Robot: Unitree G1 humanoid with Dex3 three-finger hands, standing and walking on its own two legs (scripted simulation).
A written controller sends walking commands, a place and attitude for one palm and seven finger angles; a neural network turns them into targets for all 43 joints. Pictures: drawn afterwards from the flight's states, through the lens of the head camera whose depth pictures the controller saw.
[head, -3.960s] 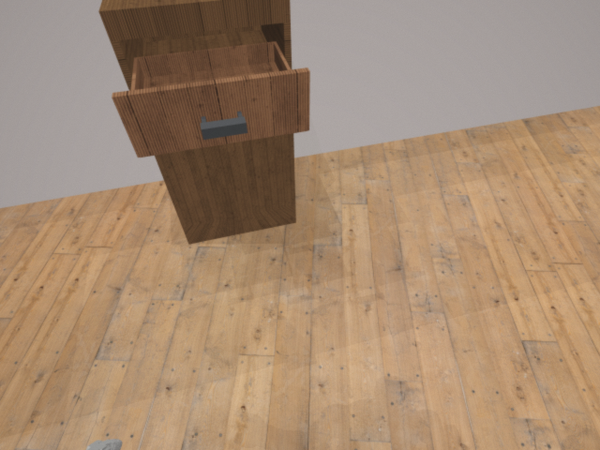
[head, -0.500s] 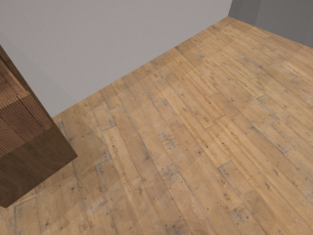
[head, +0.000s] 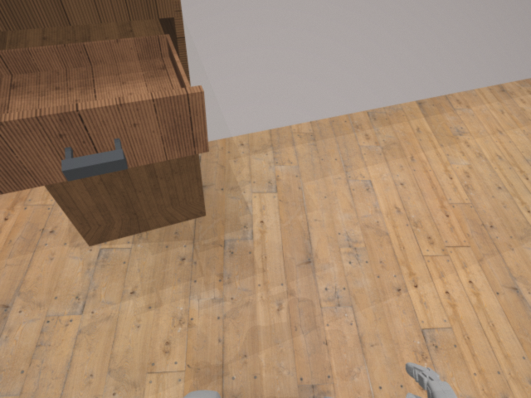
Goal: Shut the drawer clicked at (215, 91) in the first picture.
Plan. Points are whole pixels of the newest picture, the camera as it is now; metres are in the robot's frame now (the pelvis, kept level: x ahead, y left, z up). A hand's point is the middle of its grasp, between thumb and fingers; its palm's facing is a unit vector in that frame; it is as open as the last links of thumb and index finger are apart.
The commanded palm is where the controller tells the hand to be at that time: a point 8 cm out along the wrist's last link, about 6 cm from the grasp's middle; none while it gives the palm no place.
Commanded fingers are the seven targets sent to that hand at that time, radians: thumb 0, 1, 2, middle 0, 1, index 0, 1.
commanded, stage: turn to face it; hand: left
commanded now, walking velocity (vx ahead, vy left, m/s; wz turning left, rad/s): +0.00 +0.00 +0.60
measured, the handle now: (94, 156) +0.48 +0.37 +0.02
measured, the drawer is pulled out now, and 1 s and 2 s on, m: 0.29 0.29 0.29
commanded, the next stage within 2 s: take the last steps up to it in 0.62 s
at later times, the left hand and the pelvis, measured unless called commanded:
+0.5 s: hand out of the picture +0.06 +0.20 -0.12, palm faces +0.26 -0.92 -0.29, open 7.4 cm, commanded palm none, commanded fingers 0.00 0.90 0.90 -0.20 -0.30 -0.20 -0.30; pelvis -0.01 -0.03 +0.01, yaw +16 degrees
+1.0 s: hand out of the picture -0.11 +0.21 -0.16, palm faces +0.43 -0.88 -0.18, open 7.4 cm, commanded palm none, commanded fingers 0.00 0.90 0.90 -0.20 -0.30 -0.20 -0.30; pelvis -0.02 +0.03 +0.03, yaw +22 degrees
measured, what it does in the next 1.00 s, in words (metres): steps on the spot, turning left: right foot, then left foot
